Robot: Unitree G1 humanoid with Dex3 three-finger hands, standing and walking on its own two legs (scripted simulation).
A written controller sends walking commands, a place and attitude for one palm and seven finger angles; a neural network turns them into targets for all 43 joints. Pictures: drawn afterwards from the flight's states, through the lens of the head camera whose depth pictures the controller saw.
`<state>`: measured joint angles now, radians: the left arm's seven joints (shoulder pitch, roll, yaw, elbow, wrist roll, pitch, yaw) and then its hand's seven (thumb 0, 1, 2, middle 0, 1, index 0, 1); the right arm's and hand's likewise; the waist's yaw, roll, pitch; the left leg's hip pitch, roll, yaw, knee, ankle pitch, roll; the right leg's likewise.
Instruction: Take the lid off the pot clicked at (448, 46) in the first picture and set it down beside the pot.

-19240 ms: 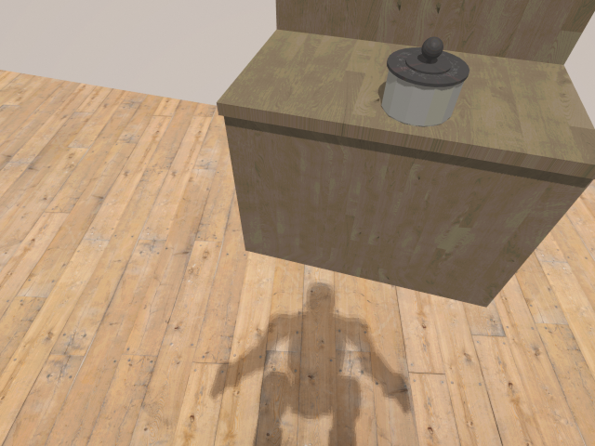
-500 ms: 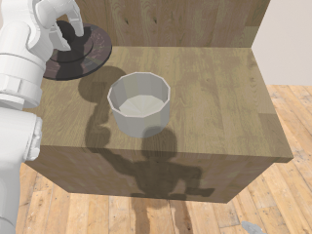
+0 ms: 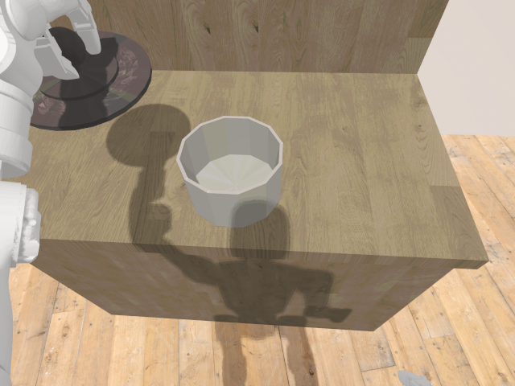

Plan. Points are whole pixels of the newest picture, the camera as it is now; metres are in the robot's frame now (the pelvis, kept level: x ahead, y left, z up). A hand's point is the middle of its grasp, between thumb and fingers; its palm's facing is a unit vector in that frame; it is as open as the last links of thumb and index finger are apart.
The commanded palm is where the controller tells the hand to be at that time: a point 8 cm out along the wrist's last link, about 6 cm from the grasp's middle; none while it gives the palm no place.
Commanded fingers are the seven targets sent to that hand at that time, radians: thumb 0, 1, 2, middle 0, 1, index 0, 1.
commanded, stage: move the lid sideways beside the pot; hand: left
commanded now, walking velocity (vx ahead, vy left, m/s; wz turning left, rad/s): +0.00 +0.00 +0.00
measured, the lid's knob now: (64, 48) +0.51 +0.24 +0.25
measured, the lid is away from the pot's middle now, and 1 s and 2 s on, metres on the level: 0.21 0.25 0.23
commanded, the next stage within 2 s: lower the lid onto the table in 0.30 s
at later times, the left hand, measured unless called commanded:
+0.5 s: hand (28, 58) +0.48 +0.27 +0.26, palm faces -0.23 -0.03 -0.97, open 7.5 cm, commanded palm +0.47 +0.26 +0.32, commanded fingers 0.00 0.65 0.94 -0.89 -1.05 -0.88 -1.05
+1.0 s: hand (47, 82) +0.49 +0.28 +0.21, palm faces -0.30 -0.06 -0.95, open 7.5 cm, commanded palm +0.48 +0.27 +0.29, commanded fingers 0.00 0.65 0.94 -0.89 -1.05 -0.88 -1.05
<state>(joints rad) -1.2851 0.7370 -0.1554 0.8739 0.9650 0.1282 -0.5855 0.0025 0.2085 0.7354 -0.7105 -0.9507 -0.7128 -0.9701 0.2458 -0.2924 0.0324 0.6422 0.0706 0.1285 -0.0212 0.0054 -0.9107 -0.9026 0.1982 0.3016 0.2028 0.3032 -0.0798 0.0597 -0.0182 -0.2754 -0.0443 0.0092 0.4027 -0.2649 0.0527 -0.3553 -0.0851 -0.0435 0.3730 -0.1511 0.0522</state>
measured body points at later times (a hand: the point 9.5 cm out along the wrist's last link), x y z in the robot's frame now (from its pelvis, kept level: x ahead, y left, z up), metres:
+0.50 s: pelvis +0.00 +0.00 +0.00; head +0.07 -0.01 +0.45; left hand +0.49 +0.27 +0.31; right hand +0.09 -0.26 -0.13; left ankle -0.05 +0.09 -0.74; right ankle +0.01 -0.16 -0.74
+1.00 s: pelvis +0.01 +0.01 +0.00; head +0.08 +0.00 +0.44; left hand +0.50 +0.28 +0.27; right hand +0.07 -0.27 -0.13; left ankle -0.05 +0.09 -0.74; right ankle +0.01 -0.16 -0.74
